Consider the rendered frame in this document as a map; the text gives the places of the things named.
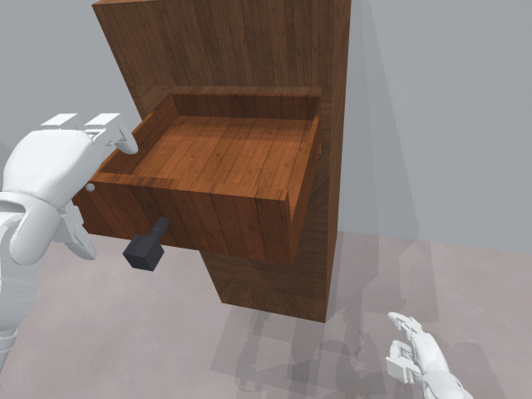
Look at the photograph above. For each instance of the drawer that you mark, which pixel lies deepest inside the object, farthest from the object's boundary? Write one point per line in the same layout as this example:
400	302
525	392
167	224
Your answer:
232	173

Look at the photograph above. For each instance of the robot left forearm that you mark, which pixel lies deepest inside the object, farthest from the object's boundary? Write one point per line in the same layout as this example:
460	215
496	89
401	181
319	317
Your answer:
27	227

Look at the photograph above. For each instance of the right robot hand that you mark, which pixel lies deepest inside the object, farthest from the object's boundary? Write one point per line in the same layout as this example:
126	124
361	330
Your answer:
411	363

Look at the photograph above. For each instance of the cabinet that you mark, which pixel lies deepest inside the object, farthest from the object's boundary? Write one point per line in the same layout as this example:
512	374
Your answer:
258	47

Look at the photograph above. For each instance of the left robot hand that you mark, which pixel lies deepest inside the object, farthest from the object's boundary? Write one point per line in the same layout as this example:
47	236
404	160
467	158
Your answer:
56	163

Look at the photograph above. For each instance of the handle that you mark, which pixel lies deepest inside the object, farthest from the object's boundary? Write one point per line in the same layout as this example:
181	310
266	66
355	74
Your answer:
145	252

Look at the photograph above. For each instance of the robot right forearm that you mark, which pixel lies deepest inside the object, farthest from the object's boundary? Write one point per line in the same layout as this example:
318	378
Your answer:
442	385

